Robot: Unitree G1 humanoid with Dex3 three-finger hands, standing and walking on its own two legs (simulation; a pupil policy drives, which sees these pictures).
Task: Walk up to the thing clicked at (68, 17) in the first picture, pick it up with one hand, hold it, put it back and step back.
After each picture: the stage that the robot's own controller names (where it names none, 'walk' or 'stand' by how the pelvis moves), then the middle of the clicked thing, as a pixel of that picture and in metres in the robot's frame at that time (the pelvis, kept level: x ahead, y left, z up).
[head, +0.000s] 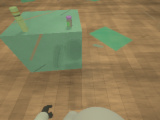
stand; (69, 21) +1.04 +0.33 +0.06
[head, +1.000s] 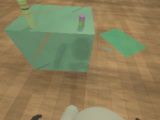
walk; (81, 21) +0.94 +0.17 +0.08
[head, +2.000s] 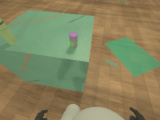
stand; (73, 40) +0.58 +0.19 +0.08
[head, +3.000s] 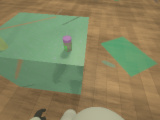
stand; (67, 43) +0.54 +0.21 +0.07
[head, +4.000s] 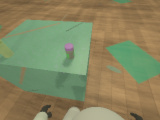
stand; (69, 51) +0.48 +0.20 +0.07
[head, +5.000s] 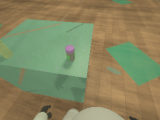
stand; (70, 53) +0.47 +0.19 +0.06
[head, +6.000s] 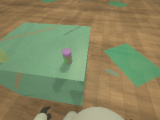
stand; (67, 56) +0.44 +0.20 +0.06
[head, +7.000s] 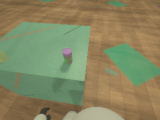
stand; (67, 56) +0.44 +0.20 +0.06
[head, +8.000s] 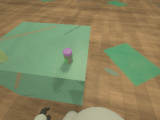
stand; (68, 56) +0.45 +0.20 +0.06
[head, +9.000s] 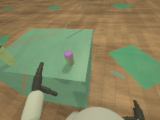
rise first; (69, 58) +0.44 +0.22 +0.06
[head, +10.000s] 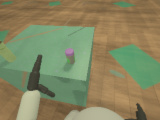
go down; (70, 56) +0.44 +0.21 +0.06
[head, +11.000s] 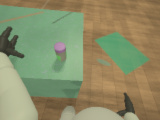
go down; (60, 52) +0.43 +0.19 +0.08
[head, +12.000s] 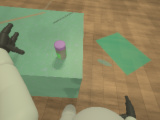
approach; (60, 50) +0.44 +0.20 +0.09
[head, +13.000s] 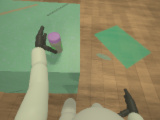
close in; (55, 43) +0.46 +0.21 +0.12
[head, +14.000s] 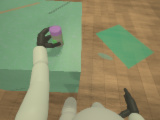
lift; (57, 37) +0.50 +0.21 +0.13
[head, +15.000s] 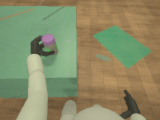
lift; (50, 45) +0.45 +0.23 +0.13
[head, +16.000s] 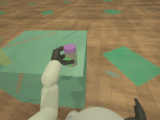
lift; (70, 55) +0.33 +0.13 +0.22
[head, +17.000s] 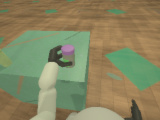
hold; (68, 56) +0.32 +0.15 +0.22
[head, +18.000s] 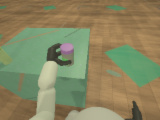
crouch; (67, 55) +0.32 +0.15 +0.22
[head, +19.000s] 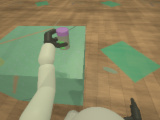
crouch; (63, 39) +0.43 +0.18 +0.24
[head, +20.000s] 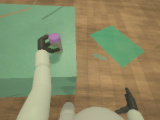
lower; (56, 43) +0.48 +0.20 +0.10
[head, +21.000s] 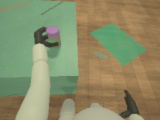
lower; (54, 37) +0.50 +0.21 +0.13
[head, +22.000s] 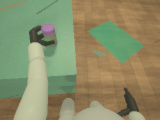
lower; (50, 36) +0.51 +0.22 +0.13
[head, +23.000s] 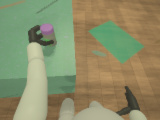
lower; (49, 35) +0.51 +0.22 +0.13
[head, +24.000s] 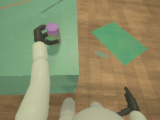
loosen; (54, 35) +0.51 +0.21 +0.13
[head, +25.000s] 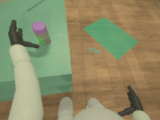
sink last; (42, 34) +0.52 +0.23 +0.14
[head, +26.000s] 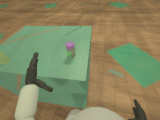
sink last; (70, 49) +0.50 +0.20 +0.10
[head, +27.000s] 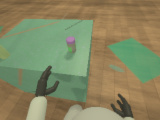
stand; (71, 45) +0.52 +0.21 +0.10
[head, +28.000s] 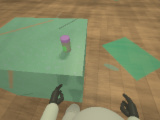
stand; (66, 44) +0.51 +0.22 +0.11
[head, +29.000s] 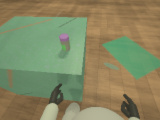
stand; (65, 42) +0.52 +0.23 +0.12
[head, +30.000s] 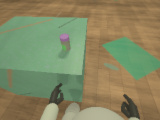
stand; (65, 42) +0.52 +0.22 +0.12
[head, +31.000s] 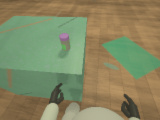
stand; (65, 42) +0.52 +0.23 +0.12
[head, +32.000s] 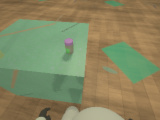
stand; (69, 46) +0.52 +0.21 +0.09
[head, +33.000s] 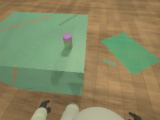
walk; (67, 41) +0.54 +0.21 +0.07
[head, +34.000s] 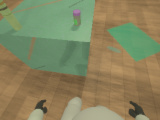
walk; (77, 18) +0.80 +0.20 +0.08
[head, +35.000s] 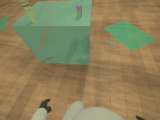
walk; (79, 11) +1.10 +0.23 +0.08
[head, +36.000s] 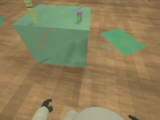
stand; (79, 16) +1.13 +0.22 +0.06
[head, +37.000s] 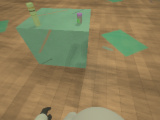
stand; (79, 18) +1.15 +0.21 +0.06
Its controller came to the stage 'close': yes
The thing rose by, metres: 0.19
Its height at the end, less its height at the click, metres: +0.00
